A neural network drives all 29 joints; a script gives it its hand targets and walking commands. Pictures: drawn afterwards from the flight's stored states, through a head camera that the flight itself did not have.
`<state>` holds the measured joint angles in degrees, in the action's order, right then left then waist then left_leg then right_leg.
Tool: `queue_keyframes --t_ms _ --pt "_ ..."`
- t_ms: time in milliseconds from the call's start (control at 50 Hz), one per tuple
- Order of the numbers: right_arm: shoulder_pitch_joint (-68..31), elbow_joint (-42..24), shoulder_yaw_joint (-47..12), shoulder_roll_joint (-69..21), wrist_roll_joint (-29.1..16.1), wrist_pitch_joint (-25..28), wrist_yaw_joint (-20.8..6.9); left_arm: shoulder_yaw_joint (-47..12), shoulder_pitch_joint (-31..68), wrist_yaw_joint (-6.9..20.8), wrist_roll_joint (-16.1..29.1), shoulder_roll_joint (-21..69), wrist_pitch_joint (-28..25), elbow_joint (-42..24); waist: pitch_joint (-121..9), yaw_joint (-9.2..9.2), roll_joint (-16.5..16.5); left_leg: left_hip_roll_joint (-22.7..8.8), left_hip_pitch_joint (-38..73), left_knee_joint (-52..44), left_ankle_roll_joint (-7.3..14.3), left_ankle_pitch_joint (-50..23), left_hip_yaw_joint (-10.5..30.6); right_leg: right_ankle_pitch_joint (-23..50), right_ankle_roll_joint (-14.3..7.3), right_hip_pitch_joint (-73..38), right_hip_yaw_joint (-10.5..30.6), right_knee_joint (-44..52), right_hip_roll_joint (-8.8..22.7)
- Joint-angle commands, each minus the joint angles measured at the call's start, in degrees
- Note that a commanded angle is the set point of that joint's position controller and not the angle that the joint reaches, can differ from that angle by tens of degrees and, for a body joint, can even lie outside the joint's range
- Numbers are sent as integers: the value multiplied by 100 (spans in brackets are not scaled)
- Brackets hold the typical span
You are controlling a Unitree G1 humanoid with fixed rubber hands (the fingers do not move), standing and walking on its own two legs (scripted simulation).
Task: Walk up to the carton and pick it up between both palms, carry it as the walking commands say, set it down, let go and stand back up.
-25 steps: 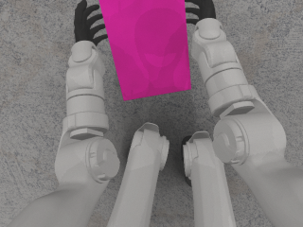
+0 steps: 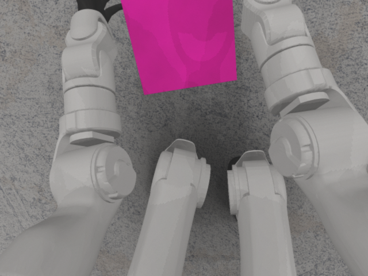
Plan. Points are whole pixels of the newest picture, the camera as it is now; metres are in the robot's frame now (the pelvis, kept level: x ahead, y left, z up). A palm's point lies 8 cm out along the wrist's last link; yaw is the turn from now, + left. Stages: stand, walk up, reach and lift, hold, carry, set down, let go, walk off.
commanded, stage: set down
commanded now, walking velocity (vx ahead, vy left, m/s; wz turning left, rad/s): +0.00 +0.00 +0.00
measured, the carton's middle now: (178, 9) +0.57 +0.12 -0.25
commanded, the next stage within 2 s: none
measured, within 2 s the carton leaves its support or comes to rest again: rests again in 1.70 s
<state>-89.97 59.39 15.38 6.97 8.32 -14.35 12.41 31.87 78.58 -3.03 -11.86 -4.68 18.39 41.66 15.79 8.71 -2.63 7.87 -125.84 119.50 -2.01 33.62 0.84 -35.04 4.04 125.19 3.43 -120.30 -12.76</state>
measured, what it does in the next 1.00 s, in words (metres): stands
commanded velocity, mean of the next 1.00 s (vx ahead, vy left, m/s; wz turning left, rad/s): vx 0.00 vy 0.00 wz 0.00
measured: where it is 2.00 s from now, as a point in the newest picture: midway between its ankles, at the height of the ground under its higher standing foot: (206, 195)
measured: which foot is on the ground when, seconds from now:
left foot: down 0.00-1.00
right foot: down 0.00-1.00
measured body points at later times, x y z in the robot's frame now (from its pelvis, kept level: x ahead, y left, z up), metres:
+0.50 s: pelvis +0.01 -0.01 -0.01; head +0.37 +0.02 +0.25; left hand +0.53 +0.25 -0.15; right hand +0.60 -0.01 -0.15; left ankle +0.10 +0.11 -0.37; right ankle +0.10 -0.11 -0.37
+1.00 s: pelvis +0.02 -0.01 -0.01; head +0.39 +0.02 +0.24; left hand +0.54 +0.25 -0.16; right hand +0.61 -0.01 -0.16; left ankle +0.10 +0.11 -0.37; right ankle +0.10 -0.11 -0.37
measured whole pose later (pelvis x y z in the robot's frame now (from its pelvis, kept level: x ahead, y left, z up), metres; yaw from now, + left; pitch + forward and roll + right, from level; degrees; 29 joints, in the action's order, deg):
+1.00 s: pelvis +0.02 -0.01 -0.01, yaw +1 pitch +41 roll +2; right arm -88.7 56.1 22.2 3.7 14.7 -9.5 7.1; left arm 37.8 79.1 2.9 -13.5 -6.3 13.7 42.8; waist 16.8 7.4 -2.9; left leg 6.4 -126.5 122.6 -1.8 37.2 -0.1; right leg -38.8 2.1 126.2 2.5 -124.3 -12.2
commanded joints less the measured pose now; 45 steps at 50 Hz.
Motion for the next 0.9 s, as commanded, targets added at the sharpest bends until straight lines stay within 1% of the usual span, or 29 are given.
queue_keyframes --t_ms 0,20,40,80,100,140,160,180,220,240,260,280,320,360,400,460,520,540,600,620,640,660,680,700,740,800,820,860,880 --pt "-1692 319 -1082 -5271 -213 140 -1490 -2714 3308 1638 788 4512 -262 113 -5820 9 -360 21 3447 -996 -38 -2875 -290 1755 -363 -2219 -778 646 -139" --pt "-1580 372 -998 -5336 -176 129 -1530 -2447 3093 1641 531 4391 -245 194 -5509 230 -302 27 3435 -971 25 -2803 -348 1589 -380 -1951 -682 791 -143" --pt "-1509 449 -1072 -5240 -174 144 -1491 -2627 3317 1614 618 4397 -251 195 -5962 101 -249 11 3623 -800 -36 -2839 -322 1687 -383 -2240 -670 631 -140" --pt "-1768 409 -1135 -5104 -291 138 -1542 -2515 2924 1570 287 4231 -197 400 -5668 494 -9 -16 3754 -923 -13 -2911 -287 1435 -379 -1969 -624 657 -113" --pt "-1821 270 -1278 -5134 -298 136 -1560 -2453 2999 1607 296 4207 -208 343 -5331 521 -233 29 3351 -930 61 -2632 -229 1433 -386 -1794 -609 714 -111" --pt "-2021 179 -1272 -4916 -222 143 -1490 -2351 3082 1678 477 4174 -236 300 -5575 367 -303 0 3052 -858 27 -2325 -323 1427 -383 -2325 -592 671 -86" --pt "-1903 173 -1346 -4996 -262 132 -1478 -2239 3006 1623 381 3985 -255 226 -5415 507 -496 29 2812 -845 71 -2350 -421 1575 -318 -2335 -536 786 -72" --pt "-2084 286 -1307 -4973 -149 113 -1466 -2167 3247 1683 604 4013 -283 302 -5459 313 -873 40 2465 -808 90 -2109 -363 1561 -308 -2648 -601 712 -69" --pt "-1683 489 -1172 -5160 -134 13 -1453 -2030 2885 1710 308 3918 -171 508 -5526 433 -871 -28 2613 -910 126 -1926 -367 1388 -292 -2705 -607 729 -89" --pt "-1574 499 -919 -4976 -68 42 -1457 -2137 2977 1709 300 3813 -148 460 -5412 389 -267 -44 2821 -888 43 -2002 -442 1367 -360 -2509 -516 724 -103" --pt "-1554 604 -912 -4816 88 4 -1432 -2026 2928 1755 330 3851 -174 427 -5180 310 -633 -33 2403 -846 53 -1902 -371 1431 -360 -2608 -467 799 -9" --pt "-1480 550 -520 -4626 177 50 -1408 -2023 2940 1762 262 4035 -75 668 -5074 -75 -133 -80 2513 -847 22 -1771 -390 1351 -425 -2282 -473 829 -72" --pt "-1417 497 -817 -4693 121 32 -1428 -2083 2874 1769 292 3827 -137 512 -5158 178 -437 -27 2470 -834 56 -1870 -339 1418 -389 -2453 -553 642 -50" --pt "-1311 615 -682 -4654 50 20 -1451 -2110 2925 1725 258 3688 -115 491 -5162 89 -136 -105 2809 -855 29 -1911 -352 1386 -442 -2268 -506 666 -48" --pt "-1471 341 -868 -4646 181 51 -1471 -1895 2780 1761 264 3768 -144 544 -4866 201 -633 -35 2455 -809 96 -2065 -304 1546 -386 -2310 -505 702 -37" --pt "-1218 603 -831 -4775 257 13 -1456 -1875 2621 1804 321 3893 -159 548 -5088 43 -838 -21 2170 -743 69 -2076 -330 1816 -338 -2723 -530 734 3" --pt "-1143 596 -821 -4553 228 54 -1500 -2080 2677 1790 307 3828 -171 686 -4988 113 -357 -20 2464 -714 60 -2183 -265 1726 -418 -2424 -467 555 -14" --pt "-1070 696 -648 -4583 264 34 -1502 -1933 2224 1768 160 3893 -143 974 -4757 0 -412 -40 2774 -781 67 -2307 -222 1625 -382 -2154 -532 631 -5" --pt "-885 719 -741 -4757 188 62 -1523 -1974 2456 1741 210 3716 -209 671 -4947 155 -366 -36 2390 -736 97 -2042 -314 1701 -406 -2454 -504 541 -27" --pt "-966 797 -715 -4670 385 44 -1526 -1803 2376 1790 245 3807 -161 891 -4756 7 -788 -22 2121 -705 63 -2212 -243 1865 -356 -2610 -526 576 41" --pt "-1110 454 -786 -4546 325 121 -1498 -1899 2332 1787 264 3965 -188 886 -4898 -125 -576 -36 2352 -658 112 -2135 -212 1810 -391 -2480 -532 535 -8" --pt "-988 760 -632 -4570 340 53 -1556 -1785 2359 1807 162 3835 -170 805 -4565 95 -348 -9 2183 -745 62 -2167 -275 1847 -419 -2315 -434 642 3" --pt "-904 771 -628 -4464 320 70 -1542 -1765 2199 1815 156 3709 -120 998 -4562 -12 -605 -24 2315 -712 114 -2138 -167 1752 -390 -2172 -533 581 -38" --pt "-687 902 -377 -4282 446 60 -1537 -1674 2156 1782 136 3733 -111 991 -4359 -90 -159 -33 2419 -710 29 -2161 -290 1597 -444 -1925 -445 691 1" --pt "-685 851 -689 -4466 351 44 -1596 -1793 2088 1752 80 3681 -157 925 -4601 100 -283 -16 2505 -724 70 -2159 -303 1728 -378 -2303 -485 627 14" --pt "-702 766 -631 -4422 518 51 -1560 -1793 2309 1776 218 3682 -202 811 -4433 -201 -622 -19 2318 -592 102 -2257 -171 1780 -383 -2187 -482 528 24" --pt "-772 658 -702 -4389 374 129 -1562 -1970 2216 1787 269 3840 -218 989 -4580 -116 -231 10 2565 -660 59 -2276 -206 1700 -434 -2168 -526 479 -4" --pt "-643 666 -710 -4588 439 87 -1636 -1764 2165 1757 139 3677 -232 817 -4221 -63 -734 23 2291 -665 159 -2272 -163 1719 -377 -2022 -594 507 7" --pt "-458 794 -539 -4274 544 55 -1625 -1660 2022 1792 88 3816 -158 951 -4312 -86 -303 8 2298 -612 47 -2237 -291 1762 -449 -2274 -401 636 45"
